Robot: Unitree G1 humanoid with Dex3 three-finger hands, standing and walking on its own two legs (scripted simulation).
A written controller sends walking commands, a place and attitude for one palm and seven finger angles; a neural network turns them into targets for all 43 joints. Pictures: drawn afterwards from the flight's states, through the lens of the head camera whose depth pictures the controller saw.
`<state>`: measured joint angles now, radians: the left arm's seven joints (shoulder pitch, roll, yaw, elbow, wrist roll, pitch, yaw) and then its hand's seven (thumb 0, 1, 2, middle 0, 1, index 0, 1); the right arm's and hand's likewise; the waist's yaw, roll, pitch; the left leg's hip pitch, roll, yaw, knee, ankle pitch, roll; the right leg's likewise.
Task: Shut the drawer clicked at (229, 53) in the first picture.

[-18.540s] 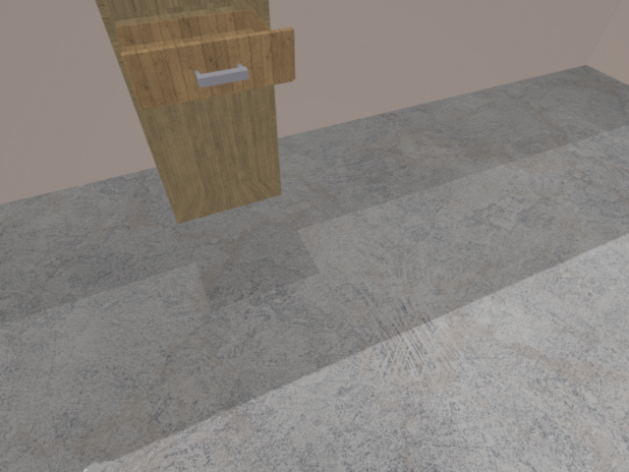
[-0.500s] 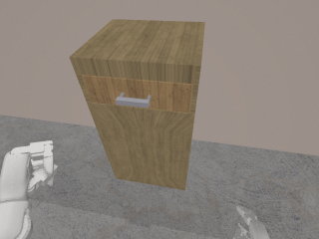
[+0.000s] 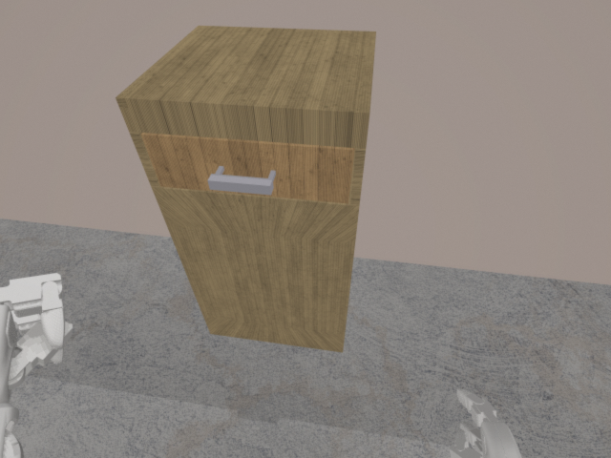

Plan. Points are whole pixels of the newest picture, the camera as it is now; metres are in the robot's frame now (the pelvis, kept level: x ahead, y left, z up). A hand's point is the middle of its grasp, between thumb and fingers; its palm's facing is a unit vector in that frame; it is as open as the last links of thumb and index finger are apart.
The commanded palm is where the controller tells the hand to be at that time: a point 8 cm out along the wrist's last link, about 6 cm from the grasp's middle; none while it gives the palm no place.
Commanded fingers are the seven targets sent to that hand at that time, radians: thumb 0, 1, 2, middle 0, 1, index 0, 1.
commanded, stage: step back with the hand held close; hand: left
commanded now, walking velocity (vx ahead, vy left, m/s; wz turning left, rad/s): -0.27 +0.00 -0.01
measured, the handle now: (243, 178) +0.64 +0.18 +0.00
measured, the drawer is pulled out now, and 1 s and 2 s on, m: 0.00 0.00 0.00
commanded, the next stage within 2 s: stop stepping back and stand still in 1.36 s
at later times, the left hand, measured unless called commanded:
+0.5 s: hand (40, 385) +0.14 +0.24 +0.16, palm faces +0.38 -0.79 -0.48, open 3.3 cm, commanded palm +0.08 +0.29 +0.18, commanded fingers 0.00 0.90 0.90 -1.40 -1.60 -1.40 -1.60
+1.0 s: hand out of the picture +0.09 +0.25 +0.17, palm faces +0.45 -0.73 -0.51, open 3.3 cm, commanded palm +0.03 +0.28 +0.18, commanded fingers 0.00 0.90 0.90 -1.40 -1.60 -1.40 -1.60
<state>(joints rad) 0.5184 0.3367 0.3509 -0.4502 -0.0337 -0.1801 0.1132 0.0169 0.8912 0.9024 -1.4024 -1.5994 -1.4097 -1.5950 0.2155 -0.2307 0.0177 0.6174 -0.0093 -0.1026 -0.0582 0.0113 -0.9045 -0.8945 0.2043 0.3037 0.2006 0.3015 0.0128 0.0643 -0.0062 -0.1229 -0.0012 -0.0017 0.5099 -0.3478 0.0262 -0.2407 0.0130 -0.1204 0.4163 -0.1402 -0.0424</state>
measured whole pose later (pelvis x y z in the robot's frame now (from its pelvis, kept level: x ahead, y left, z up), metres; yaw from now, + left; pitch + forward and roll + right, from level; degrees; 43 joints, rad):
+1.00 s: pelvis -0.09 -0.01 -0.01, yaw +3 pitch +3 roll -1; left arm 0.60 0.41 0.46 -0.57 0.00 -0.28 0.14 0.02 0.89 0.90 -1.40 -1.60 -1.41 -1.59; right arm 0.24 -0.18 -0.03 0.58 -0.01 -0.10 -0.08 0.01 -0.91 -0.89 0.20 0.30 0.20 0.30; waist 0.00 -0.01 -0.03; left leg -0.44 0.00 -0.01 0.64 -0.25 0.02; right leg -0.38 0.05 0.05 0.71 -0.29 0.01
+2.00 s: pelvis -0.27 +0.03 -0.01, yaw -5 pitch -1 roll -1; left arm 0.61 0.38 0.37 -0.57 -0.02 -0.22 0.15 0.01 0.89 0.90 -1.40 -1.60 -1.41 -1.59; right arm 0.28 -0.23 0.00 0.66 -0.01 -0.11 -0.09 0.01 -0.90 -0.89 0.21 0.30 0.20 0.30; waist -0.01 -0.03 -0.05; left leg -0.34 0.02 0.01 0.61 -0.27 0.02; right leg -0.29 -0.01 -0.06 0.62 -0.33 -0.01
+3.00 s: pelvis -0.28 +0.02 +0.00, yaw +0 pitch -2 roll +0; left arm 0.25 0.24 0.02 1.13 0.00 0.02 0.02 0.01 0.91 0.90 -0.30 -0.43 -0.31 -0.42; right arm 0.29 -0.19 -0.02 1.12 -0.02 0.02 -0.02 0.00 -0.91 -0.89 0.20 0.30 0.20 0.30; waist 0.00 0.01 0.05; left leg -0.22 -0.02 -0.05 0.44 -0.18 0.00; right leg -0.22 0.03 0.03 0.44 -0.18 -0.02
